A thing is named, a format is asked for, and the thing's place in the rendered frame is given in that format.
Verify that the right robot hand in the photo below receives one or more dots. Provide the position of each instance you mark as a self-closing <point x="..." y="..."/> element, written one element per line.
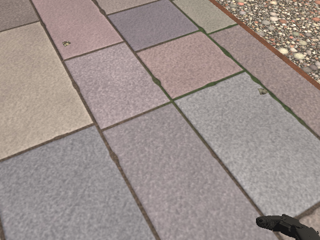
<point x="288" y="226"/>

